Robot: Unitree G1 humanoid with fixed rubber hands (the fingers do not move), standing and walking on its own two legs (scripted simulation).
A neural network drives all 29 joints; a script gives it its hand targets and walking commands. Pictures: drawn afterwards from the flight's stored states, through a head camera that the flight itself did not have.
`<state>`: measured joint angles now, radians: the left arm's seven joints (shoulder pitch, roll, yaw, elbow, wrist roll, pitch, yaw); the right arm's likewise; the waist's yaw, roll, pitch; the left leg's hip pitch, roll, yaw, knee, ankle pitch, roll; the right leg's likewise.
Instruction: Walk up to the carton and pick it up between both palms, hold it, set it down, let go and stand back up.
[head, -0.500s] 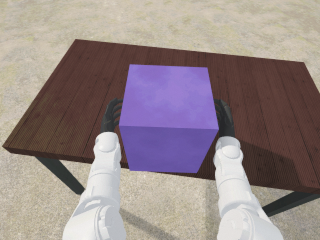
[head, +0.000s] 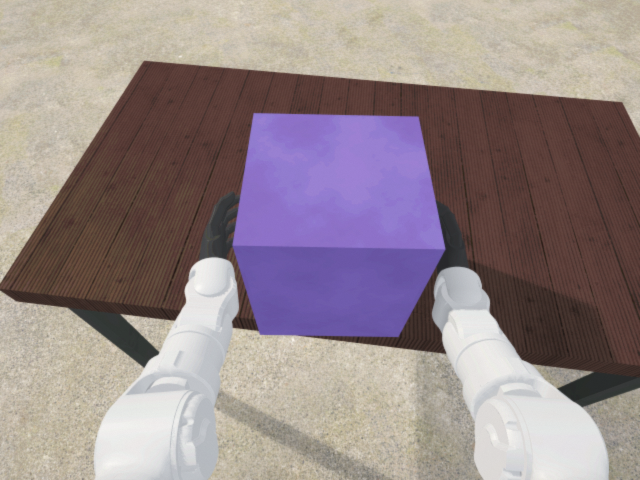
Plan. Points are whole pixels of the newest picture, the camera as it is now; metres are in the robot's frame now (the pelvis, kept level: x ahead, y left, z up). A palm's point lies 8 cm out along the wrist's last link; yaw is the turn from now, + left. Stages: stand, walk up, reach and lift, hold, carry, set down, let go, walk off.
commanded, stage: set down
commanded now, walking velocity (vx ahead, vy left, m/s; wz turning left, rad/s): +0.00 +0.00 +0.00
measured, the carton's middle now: (332, 235) +0.45 +0.01 +0.01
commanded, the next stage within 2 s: none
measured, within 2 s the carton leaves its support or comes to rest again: neither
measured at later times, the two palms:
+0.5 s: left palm (176, 248) +0.40 +0.21 +0.03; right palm (522, 242) +0.41 -0.23 +0.05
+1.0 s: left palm (154, 187) +0.42 +0.21 +0.13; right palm (529, 174) +0.43 -0.19 +0.15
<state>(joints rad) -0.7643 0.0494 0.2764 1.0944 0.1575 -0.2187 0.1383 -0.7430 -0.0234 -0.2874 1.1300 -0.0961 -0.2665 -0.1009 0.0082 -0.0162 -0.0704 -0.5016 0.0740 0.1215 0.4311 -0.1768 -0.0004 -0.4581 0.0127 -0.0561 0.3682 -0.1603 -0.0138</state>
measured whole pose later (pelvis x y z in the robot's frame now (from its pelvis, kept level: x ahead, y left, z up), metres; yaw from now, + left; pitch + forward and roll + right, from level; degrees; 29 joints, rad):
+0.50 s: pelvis -0.02 +0.00 -0.02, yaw -2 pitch +20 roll -1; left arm -0.89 0.26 -0.05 1.37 -0.31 -0.35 0.09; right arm -0.90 -0.35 0.17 1.34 0.46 -0.31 -0.03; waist 0.04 0.01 -0.22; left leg -0.74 0.08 0.05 0.62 -0.23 -0.02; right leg -0.71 0.03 -0.03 0.56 -0.20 -0.02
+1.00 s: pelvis -0.03 -0.02 -0.01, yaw +0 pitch +16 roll -1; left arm -1.03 0.35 -0.05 1.11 -0.30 0.08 0.10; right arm -1.06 -0.33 0.07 1.16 0.42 0.07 -0.08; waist 0.02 -0.04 -0.20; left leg -0.62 0.07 0.01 0.51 -0.16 -0.04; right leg -0.60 0.03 -0.05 0.49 -0.17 -0.04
